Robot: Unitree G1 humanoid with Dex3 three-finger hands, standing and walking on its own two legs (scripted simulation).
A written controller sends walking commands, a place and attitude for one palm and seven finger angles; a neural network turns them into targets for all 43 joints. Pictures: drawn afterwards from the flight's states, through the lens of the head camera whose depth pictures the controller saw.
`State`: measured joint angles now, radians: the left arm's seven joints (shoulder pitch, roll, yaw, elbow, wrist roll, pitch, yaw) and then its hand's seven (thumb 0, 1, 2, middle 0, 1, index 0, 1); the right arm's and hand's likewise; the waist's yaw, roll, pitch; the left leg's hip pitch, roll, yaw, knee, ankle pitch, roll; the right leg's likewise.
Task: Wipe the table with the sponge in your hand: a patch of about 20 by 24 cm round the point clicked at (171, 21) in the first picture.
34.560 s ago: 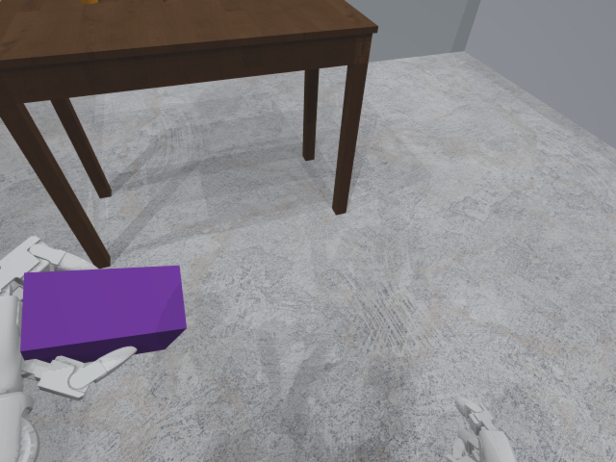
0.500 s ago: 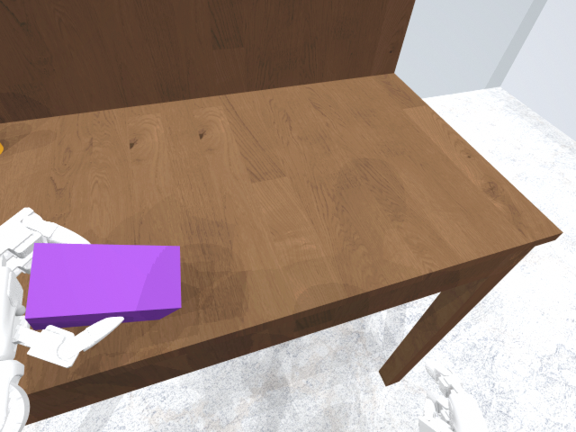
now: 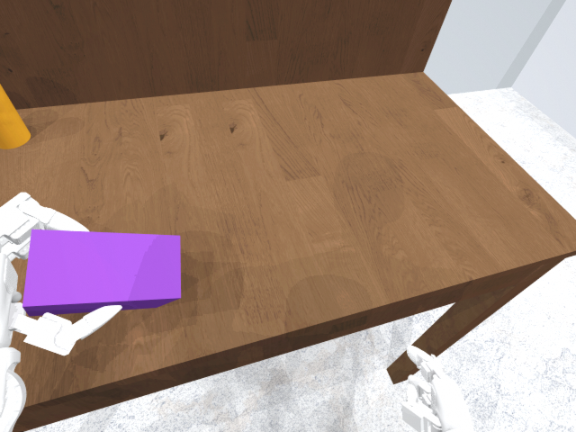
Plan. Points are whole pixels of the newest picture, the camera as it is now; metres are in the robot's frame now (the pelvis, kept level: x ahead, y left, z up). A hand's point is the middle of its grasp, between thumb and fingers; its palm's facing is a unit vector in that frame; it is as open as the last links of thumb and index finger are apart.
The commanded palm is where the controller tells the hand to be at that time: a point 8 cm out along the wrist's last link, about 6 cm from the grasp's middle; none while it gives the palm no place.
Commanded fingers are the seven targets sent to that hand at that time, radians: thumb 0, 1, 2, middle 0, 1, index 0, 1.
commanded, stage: look again from close up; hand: left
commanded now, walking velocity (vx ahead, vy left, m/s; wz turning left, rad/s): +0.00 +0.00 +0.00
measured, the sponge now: (127, 275) +0.24 +0.20 +0.13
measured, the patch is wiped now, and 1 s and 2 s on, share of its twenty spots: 0.00 0.00 0.00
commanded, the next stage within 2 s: shuffle to correct the standing spot in 0.34 s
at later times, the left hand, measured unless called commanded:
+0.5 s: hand (69, 278) +0.22 +0.24 +0.16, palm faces +0.42 -0.84 -0.35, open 10.3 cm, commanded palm +0.16 +0.27 +0.18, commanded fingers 0.00 0.10 1.30 -1.20 -1.60 -1.20 -1.60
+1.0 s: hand (150, 273) +0.23 +0.17 +0.16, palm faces +0.36 -0.85 -0.38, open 10.3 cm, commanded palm +0.17 +0.20 +0.18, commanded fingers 0.00 0.10 1.30 -1.20 -1.60 -1.20 -1.60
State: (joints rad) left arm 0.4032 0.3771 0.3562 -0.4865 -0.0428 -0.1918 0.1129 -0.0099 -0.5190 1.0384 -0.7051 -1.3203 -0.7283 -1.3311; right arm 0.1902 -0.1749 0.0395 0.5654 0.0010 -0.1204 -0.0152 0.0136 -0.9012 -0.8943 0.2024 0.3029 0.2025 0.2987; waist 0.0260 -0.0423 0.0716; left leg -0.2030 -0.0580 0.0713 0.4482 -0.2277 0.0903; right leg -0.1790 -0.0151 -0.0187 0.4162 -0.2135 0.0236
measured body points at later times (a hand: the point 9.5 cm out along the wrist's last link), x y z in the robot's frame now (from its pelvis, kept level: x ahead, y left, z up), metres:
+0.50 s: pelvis +0.00 -0.01 +0.00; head +0.02 +0.01 +0.45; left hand +0.19 +0.29 +0.18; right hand +0.18 -0.23 -0.07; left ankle +0.01 +0.05 -0.74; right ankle +0.01 -0.14 -0.74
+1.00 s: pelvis +0.00 -0.07 +0.00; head +0.04 -0.06 +0.44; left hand +0.21 +0.21 +0.18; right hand +0.17 -0.31 -0.08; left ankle +0.01 +0.05 -0.74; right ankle +0.01 -0.14 -0.74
